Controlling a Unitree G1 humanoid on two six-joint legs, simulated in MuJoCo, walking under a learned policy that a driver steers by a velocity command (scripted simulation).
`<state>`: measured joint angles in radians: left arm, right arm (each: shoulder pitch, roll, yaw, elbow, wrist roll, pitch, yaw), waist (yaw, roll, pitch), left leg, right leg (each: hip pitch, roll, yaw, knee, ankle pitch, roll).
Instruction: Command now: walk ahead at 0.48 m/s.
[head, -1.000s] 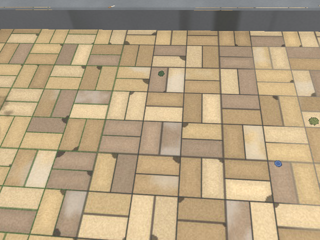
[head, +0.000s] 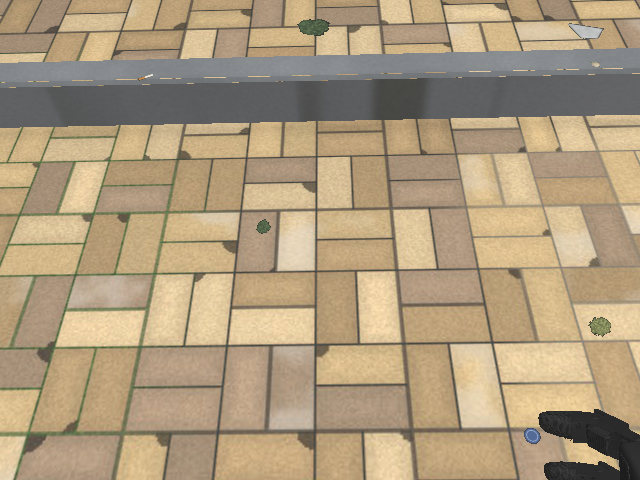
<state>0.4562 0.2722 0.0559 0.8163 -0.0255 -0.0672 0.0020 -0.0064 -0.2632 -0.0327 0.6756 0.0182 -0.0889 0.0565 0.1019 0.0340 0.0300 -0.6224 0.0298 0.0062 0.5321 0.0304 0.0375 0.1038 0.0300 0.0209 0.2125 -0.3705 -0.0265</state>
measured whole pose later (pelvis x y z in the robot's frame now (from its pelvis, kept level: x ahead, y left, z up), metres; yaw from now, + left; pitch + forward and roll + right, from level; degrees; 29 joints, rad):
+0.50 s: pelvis +0.28 +0.02 +0.01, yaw +0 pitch +2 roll +2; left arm 0.07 0.26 0.03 0.69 -0.01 -0.08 -0.02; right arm 0.36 -0.28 -0.04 0.84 0.02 -0.07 0.01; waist -0.09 -0.05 0.02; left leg 0.01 -0.08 0.03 0.23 -0.27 0.05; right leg -0.63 -0.10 0.03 0.58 0.07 0.01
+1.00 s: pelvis +0.56 -0.01 +0.01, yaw +1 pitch +2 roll -2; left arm 0.36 0.28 0.05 0.84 -0.01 -0.08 -0.01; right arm 0.08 -0.27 -0.03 0.73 0.01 -0.07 0.03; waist 0.08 0.05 0.02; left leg -0.64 0.10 -0.03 0.61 0.05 -0.01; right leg -0.01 0.06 -0.04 0.23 -0.25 -0.04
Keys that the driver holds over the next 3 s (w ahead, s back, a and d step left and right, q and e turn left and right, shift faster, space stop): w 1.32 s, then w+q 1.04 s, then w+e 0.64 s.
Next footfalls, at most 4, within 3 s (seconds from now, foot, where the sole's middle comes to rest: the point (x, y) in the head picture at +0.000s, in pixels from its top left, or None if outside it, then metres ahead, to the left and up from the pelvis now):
0.06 left None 0.23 0.11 -0.77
0.60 right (430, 446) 0.52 -0.12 -0.77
1.12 left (323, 315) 0.81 0.13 -0.77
1.60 right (410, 239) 1.05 -0.07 -0.77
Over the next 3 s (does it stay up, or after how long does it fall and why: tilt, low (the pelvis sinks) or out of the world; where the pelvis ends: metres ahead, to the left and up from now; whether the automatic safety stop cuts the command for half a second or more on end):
stays up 1.58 0.30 0.13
